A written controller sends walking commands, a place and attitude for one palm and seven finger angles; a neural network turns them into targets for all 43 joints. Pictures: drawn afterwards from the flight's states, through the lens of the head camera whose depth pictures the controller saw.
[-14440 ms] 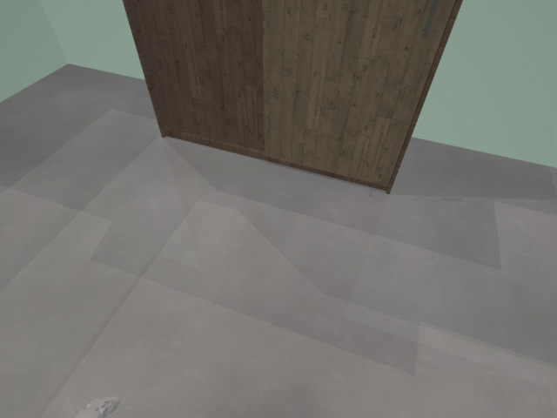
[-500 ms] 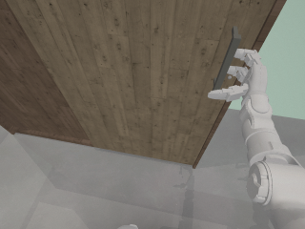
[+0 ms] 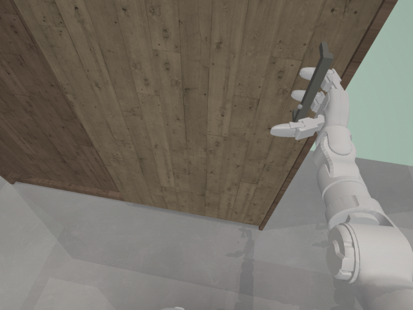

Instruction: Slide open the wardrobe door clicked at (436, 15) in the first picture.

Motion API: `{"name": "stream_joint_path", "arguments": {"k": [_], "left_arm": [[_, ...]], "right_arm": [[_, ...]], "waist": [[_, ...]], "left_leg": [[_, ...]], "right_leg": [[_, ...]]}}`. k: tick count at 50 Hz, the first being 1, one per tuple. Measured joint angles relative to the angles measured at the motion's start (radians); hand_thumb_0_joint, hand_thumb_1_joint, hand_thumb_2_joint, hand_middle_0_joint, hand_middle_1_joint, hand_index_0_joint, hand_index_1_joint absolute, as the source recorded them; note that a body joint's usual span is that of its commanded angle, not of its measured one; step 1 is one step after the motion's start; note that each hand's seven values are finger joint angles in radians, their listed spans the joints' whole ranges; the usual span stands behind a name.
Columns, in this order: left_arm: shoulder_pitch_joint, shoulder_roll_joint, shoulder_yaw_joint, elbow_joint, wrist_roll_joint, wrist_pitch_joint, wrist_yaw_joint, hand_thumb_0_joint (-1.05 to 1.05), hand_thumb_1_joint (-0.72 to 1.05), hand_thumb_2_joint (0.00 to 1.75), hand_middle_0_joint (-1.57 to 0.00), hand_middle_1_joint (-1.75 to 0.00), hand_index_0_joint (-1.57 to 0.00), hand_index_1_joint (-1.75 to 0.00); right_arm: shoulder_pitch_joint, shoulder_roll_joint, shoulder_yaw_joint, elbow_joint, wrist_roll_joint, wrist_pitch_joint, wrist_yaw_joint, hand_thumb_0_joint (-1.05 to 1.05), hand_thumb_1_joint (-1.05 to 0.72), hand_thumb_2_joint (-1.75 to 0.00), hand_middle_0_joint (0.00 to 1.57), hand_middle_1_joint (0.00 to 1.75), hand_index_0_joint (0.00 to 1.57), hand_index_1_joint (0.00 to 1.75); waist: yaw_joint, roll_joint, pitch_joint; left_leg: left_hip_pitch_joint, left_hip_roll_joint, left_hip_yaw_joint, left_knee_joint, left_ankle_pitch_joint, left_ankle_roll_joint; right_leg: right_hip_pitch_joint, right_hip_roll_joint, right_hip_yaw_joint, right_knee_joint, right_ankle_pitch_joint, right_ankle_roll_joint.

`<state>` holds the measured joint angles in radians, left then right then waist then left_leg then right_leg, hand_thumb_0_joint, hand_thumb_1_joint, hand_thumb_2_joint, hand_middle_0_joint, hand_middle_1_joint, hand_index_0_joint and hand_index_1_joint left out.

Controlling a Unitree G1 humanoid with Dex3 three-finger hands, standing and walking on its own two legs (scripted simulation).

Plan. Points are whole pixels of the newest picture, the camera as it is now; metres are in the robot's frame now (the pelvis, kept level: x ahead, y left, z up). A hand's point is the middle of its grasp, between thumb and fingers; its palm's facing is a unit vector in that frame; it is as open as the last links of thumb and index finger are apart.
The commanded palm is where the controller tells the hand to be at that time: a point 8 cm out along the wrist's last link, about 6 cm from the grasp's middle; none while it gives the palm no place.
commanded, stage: slide the fingers in behind the handle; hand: right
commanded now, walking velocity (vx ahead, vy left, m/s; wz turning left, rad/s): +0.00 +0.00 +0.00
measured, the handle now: (308, 91) +0.54 -0.11 +0.13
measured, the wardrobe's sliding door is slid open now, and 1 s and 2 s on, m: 0.00 0.00 0.00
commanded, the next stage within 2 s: grip the handle and tug to test in 0.64 s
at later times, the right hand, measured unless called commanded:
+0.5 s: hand (295, 106) +0.49 -0.08 +0.14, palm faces +0.02 +1.00 +0.00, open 14.0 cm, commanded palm +0.46 -0.13 +0.13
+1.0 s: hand (298, 107) +0.49 -0.09 +0.13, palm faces +0.01 +1.00 +0.01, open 12.3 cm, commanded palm +0.47 -0.14 +0.13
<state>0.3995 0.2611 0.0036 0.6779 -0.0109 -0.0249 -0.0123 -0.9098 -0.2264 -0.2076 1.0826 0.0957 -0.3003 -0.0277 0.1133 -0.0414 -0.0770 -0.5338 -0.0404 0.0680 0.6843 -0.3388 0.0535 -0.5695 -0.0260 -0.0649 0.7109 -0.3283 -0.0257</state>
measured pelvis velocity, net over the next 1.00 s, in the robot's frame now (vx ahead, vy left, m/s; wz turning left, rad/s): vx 0.00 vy -0.01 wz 0.00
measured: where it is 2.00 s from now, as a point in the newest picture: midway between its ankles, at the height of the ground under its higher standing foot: outside the picture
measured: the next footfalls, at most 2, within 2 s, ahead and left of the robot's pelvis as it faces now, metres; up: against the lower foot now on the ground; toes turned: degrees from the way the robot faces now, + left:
none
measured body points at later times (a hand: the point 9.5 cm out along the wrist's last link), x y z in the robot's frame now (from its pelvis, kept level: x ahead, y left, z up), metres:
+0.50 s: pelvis +0.00 +0.01 +0.00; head +0.06 +0.02 +0.45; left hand +0.02 +0.27 -0.13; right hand +0.48 -0.14 +0.14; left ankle +0.00 +0.08 -0.72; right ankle +0.01 -0.10 -0.72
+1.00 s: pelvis +0.00 -0.01 +0.00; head +0.06 +0.00 +0.45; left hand +0.02 +0.25 -0.12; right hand +0.49 -0.15 +0.13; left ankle +0.00 +0.08 -0.72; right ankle +0.01 -0.10 -0.72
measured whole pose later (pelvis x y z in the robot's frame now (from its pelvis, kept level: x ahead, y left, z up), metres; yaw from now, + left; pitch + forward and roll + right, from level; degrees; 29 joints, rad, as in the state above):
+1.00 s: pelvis +0.00 -0.01 +0.00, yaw +0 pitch +11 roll +1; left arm 0.40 0.25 0.00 0.69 -0.01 -0.02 -0.01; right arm -0.94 -0.22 -0.21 1.13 0.10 -0.30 -0.04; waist 0.12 -0.04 -0.08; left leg -0.53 -0.04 0.06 0.67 -0.34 0.04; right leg -0.57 -0.02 -0.07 0.71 -0.33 -0.04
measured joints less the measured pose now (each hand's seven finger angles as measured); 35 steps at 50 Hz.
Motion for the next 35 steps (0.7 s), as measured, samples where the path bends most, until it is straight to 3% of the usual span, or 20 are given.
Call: {"name": "stream_joint_path", "arguments": {"k": [8,18,35], "left_arm": [[-0.004,-0.005,-0.005,0.001,-0.002,0.004,0.003,0.0,0.91,0.9,-0.2,-0.29,-0.2,-0.3],[-0.004,0.001,0.0,0.009,0.0,-0.003,0.001,0.0,0.91,0.9,-0.2,-0.29,-0.2,-0.3],[-0.005,0.0,-0.004,0.006,0.001,0.0,0.002,0.0,0.91,0.9,-0.2,-0.29,-0.2,-0.3]], "right_arm": [[-0.017,0.008,0.002,0.028,0.009,0.025,-0.019,-0.01,0.5,-0.3,0.3,1.2,0.3,1.2],[-0.019,0.001,0.009,0.03,0.005,-0.006,-0.021,-0.01,0.5,-0.3,0.3,1.2,0.28,1.2],[-0.038,-0.004,-0.008,0.057,0.0,0.001,-0.013,-0.01,0.5,-0.3,0.3,1.2,0.3,1.2]], "waist": [[0.003,0.001,0.004],[0.004,0.001,0.01],[0.015,0.007,0.008]], "left_leg": [[0.013,-0.003,0.005,-0.013,0.007,0.006],[0.001,-0.003,0.008,-0.011,0.011,0.009],[0.002,-0.002,0.0,-0.019,0.012,0.002]], "right_leg": [[0.013,-0.001,0.006,-0.016,0.011,0.006],[0.001,-0.002,0.008,-0.016,0.017,0.009],[0.002,0.0,0.002,-0.019,0.012,0.001]]}}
